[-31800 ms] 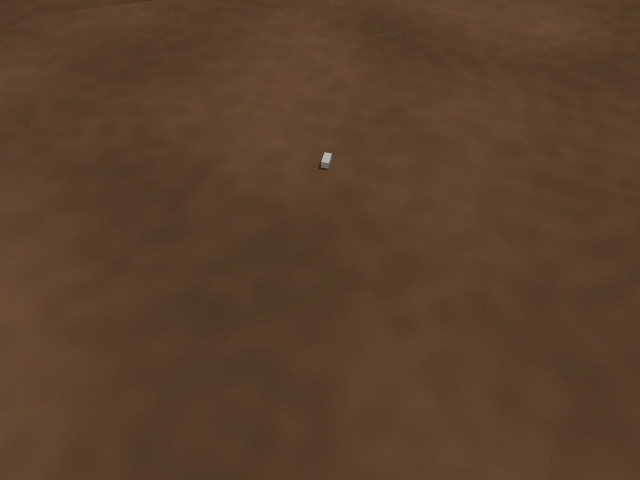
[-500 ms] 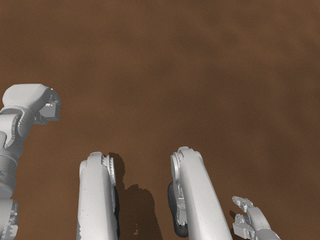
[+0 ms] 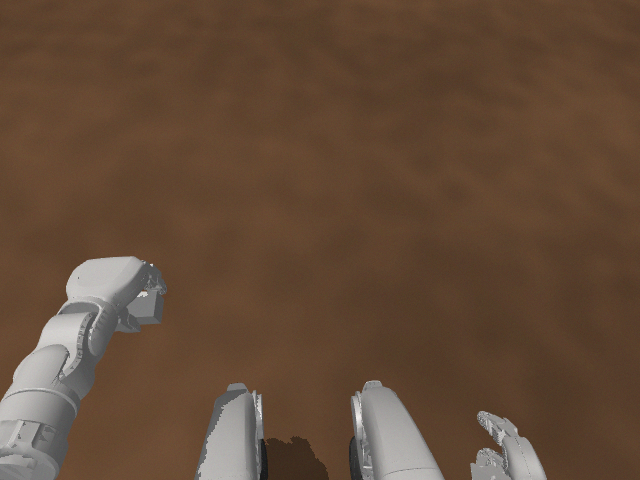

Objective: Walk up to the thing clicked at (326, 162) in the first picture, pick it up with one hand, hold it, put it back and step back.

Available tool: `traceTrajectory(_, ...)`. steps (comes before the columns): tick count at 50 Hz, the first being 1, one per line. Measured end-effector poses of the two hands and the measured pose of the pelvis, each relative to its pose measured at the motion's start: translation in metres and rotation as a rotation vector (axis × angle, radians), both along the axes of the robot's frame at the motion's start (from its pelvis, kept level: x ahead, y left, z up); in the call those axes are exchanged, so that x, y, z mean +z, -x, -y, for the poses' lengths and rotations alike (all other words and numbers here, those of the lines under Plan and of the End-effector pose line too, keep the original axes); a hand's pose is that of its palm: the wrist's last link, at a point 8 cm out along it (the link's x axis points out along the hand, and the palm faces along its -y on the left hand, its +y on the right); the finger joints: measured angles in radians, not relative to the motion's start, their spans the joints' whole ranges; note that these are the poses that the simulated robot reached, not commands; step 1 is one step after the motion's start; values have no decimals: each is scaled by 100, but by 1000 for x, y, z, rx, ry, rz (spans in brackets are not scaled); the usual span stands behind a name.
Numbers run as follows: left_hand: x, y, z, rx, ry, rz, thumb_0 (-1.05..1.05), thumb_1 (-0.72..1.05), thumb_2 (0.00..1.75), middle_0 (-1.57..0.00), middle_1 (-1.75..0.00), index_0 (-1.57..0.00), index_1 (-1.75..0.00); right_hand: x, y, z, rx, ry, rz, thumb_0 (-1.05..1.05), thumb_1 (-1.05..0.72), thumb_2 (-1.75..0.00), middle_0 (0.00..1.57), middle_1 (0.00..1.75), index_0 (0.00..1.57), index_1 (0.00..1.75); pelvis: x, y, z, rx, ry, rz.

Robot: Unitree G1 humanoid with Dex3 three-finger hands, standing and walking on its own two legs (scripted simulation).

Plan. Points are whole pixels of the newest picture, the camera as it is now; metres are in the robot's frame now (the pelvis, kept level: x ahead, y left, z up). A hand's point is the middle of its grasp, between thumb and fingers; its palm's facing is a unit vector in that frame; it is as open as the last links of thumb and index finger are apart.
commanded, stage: lift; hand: left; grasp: from above
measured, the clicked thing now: (131, 308) +0.36 +0.26 -0.10
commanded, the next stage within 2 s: hold in 0.52 s
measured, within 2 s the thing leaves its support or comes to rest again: neither
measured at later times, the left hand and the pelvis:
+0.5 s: hand (116, 270) +0.36 +0.23 +0.03, palm faces -0.45 -0.04 -0.89, open 6.8 cm; pelvis +0.04 +0.00 +0.10, yaw +1 degrees
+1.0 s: hand (104, 245) +0.37 +0.23 +0.08, palm faces -0.47 -0.03 -0.88, open 6.8 cm; pelvis +0.06 +0.00 +0.13, yaw +0 degrees
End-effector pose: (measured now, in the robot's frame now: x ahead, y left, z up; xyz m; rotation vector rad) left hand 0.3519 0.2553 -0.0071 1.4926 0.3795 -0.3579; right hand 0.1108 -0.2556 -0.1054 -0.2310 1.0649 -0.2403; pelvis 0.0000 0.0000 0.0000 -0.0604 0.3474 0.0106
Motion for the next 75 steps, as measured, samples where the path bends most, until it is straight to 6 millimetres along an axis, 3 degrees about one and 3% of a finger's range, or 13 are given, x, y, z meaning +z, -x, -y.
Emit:
traceTrajectory(11, 49, 0, 17, -15, -6, 2, 0, 51, 4, -99, -13, -102, -10, 54, -8, 6, -19, -5, 25, 1, -91, -90, 20, 30, 20, 30, 54, -19, 2, 4, -19, 78)
traceTrajectory(29, 104, -16, 26, 9, -8, -5, 0, 47, 12, -99, -15, -101, -13, 101, -24, 4, -47, -35, 18, 1, -91, -90, 20, 30, 20, 30, 107, -46, 1, -3, -40, 171)
traceTrajectory(53, 145, -22, 30, -36, -9, -13, 0, 48, 14, -97, -17, -99, -14, 126, -68, 2, -28, -54, 88, 1, -90, -90, 20, 30, 20, 30, 128, -65, 2, -12, -53, 234)
traceTrajectory(75, 164, -3, 41, -45, -4, -3, 0, 49, 9, -97, -16, -101, -12, 135, -77, 6, -12, -66, 133, 1, -91, -90, 20, 30, 20, 30, 135, -57, 9, -13, -63, 281)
